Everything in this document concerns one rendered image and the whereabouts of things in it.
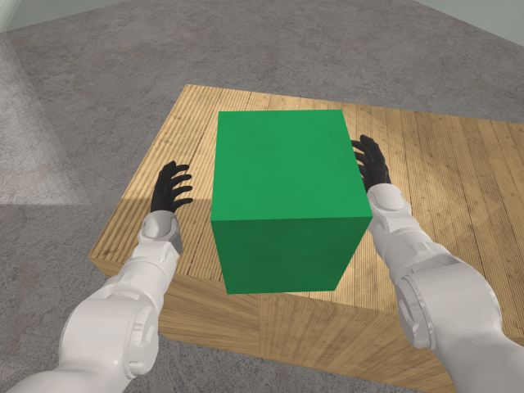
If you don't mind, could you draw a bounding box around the carton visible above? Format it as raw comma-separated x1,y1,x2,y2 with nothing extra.
210,110,373,294

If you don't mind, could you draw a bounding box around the right robot forearm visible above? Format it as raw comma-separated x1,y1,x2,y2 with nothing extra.
367,183,502,330

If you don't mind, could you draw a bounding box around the robot right upper arm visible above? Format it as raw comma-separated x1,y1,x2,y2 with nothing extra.
395,263,524,393

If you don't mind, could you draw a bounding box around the robot left upper arm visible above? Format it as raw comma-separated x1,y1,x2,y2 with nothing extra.
6,298,159,393

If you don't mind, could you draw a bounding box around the robot left hand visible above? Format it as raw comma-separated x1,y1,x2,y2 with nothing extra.
150,160,193,213

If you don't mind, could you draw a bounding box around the robot right hand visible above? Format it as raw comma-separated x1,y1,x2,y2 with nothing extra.
351,134,391,193

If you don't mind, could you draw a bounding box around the pedestal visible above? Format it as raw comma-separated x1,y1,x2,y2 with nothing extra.
88,84,524,393

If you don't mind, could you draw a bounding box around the left robot forearm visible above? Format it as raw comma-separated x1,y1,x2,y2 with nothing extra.
58,210,183,363

